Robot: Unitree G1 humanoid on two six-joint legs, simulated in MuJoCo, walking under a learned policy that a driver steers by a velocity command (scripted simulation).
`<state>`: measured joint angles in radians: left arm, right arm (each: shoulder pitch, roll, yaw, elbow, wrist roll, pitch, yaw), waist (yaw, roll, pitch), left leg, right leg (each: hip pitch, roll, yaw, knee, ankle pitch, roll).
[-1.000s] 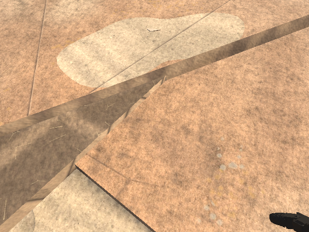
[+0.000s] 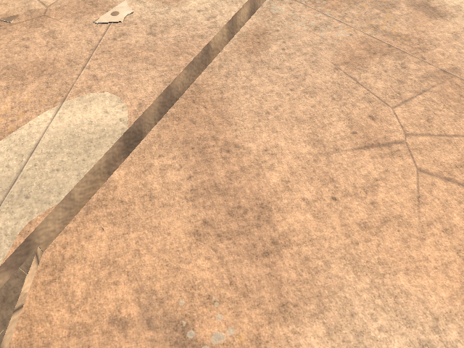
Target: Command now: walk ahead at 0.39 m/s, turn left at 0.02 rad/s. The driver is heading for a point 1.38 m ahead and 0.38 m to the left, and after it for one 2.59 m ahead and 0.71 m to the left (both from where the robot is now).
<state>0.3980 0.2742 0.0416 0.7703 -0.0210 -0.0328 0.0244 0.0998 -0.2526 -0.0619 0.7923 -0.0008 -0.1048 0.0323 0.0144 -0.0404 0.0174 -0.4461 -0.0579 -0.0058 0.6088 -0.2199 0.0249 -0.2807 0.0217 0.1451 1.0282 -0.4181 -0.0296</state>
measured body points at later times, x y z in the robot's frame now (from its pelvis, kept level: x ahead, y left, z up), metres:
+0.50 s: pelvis +0.15 -0.02 +0.03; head +0.19 -0.02 +0.48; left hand +0.23 +0.27 -0.07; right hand +0.35 -0.27 -0.09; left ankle +0.16 +0.12 -0.66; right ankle +0.20 -0.12 -0.72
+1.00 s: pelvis +0.20 +0.03 +0.02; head +0.22 +0.06 +0.47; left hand +0.19 +0.35 -0.08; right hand +0.49 -0.12 -0.05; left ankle +0.17 +0.12 -0.72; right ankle +0.30 -0.10 -0.68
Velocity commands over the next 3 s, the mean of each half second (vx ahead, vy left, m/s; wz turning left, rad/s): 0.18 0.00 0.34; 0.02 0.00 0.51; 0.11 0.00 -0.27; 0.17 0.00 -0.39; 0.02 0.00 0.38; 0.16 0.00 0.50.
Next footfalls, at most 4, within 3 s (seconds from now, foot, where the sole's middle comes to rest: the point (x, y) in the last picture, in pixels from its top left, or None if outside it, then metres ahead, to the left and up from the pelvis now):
0.22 right None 0.24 -0.12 -0.75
0.66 left None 0.21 0.13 -0.75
1.08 right None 0.33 -0.07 -0.75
1.66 right None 0.47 -0.09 -0.75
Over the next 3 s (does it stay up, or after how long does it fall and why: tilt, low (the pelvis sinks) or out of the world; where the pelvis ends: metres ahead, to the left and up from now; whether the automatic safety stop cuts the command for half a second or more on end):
stays up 0.48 0.02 0.02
